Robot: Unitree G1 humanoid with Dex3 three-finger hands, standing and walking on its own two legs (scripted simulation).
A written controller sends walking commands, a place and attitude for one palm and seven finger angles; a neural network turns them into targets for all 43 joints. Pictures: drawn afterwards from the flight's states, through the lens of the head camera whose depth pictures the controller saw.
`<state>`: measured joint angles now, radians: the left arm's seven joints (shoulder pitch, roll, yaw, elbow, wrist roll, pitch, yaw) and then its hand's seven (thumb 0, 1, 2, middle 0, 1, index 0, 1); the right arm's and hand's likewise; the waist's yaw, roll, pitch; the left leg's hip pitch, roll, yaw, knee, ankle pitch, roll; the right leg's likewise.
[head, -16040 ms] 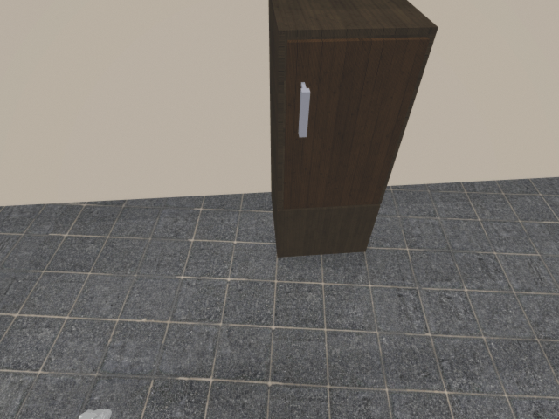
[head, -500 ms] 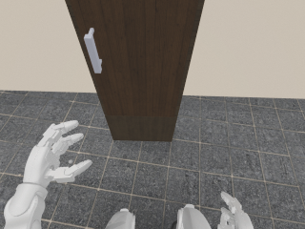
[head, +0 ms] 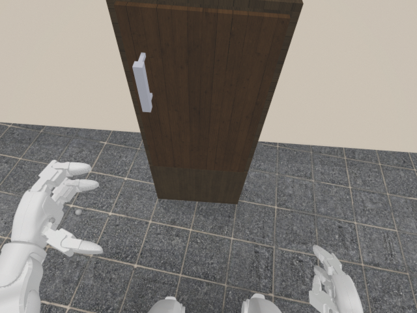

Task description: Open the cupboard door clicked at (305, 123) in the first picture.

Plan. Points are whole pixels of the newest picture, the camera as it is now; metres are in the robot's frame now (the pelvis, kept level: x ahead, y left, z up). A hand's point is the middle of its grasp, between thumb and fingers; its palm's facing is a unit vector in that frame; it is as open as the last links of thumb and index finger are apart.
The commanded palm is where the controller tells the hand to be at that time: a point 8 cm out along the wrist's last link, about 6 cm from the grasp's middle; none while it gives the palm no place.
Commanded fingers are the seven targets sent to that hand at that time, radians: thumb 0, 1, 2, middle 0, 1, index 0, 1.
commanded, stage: raise the hand with hooked fingers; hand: left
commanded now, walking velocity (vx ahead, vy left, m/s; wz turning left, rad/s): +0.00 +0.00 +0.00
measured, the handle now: (145, 83) +0.61 +0.21 +0.05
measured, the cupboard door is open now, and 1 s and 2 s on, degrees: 0 0 0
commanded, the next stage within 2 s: move the hooked fingers beside the handle in 0.80 s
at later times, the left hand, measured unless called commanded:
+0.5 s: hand (76, 186) +0.31 +0.26 +0.07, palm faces +0.01 -1.00 -0.05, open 14.0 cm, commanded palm +0.27 +0.31 +0.07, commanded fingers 0.00 -0.50 0.30 -0.30 -1.20 -0.30 -1.20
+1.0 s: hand (73, 187) +0.30 +0.26 +0.07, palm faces +0.03 -1.00 -0.03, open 14.0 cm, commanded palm +0.29 +0.31 +0.07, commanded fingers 0.00 -0.50 0.30 -0.30 -1.20 -0.30 -1.20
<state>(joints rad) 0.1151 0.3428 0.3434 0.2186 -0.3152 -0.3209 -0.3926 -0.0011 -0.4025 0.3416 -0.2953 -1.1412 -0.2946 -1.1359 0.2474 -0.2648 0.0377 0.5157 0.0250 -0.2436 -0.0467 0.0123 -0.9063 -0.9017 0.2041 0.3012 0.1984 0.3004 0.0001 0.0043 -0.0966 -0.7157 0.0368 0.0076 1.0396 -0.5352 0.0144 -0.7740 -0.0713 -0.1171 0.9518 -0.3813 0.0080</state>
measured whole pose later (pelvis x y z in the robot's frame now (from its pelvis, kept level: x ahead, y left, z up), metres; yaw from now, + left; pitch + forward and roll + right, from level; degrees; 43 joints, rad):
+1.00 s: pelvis +0.00 -0.01 +0.01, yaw +0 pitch +12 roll -2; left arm -0.08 0.40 0.45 0.48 -0.34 -0.34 -0.51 -0.01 -0.50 0.30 -0.30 -1.20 -0.30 -1.20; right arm 0.27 -0.27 0.05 0.56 0.02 -0.21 -0.06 0.01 -0.91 -0.90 0.21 0.30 0.20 0.30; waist -0.01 0.01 -0.08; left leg -0.66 0.04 0.01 0.96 -0.50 0.00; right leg -0.73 -0.06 -0.11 0.89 -0.36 0.00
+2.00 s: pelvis -0.01 -0.01 -0.01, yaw -3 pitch +21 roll -3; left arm -0.79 0.68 0.56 1.15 -0.13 -0.39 -0.49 -0.01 -0.50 0.30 -0.30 -1.20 -0.30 -1.20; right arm 0.36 -0.29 0.05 0.59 0.00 0.00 -0.04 0.01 -0.91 -0.90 0.21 0.30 0.20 0.30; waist -0.15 -0.01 -0.08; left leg -0.91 0.07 0.03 1.06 -0.52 0.01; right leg -0.97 -0.03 -0.09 0.95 -0.34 0.00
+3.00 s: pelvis +0.02 +0.01 -0.01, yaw -4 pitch +27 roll -6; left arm -0.94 0.81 0.59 1.17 -0.06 -0.31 -0.46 -0.01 -0.50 0.30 -0.30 -1.20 -0.30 -1.20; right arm 0.42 -0.27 0.08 0.55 -0.03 0.14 0.01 0.00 -0.91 -0.90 0.21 0.30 0.20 0.30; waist -0.23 0.02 -0.08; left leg -0.99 0.09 0.01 1.07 -0.56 0.02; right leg -1.03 -0.01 -0.11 0.90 -0.34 0.02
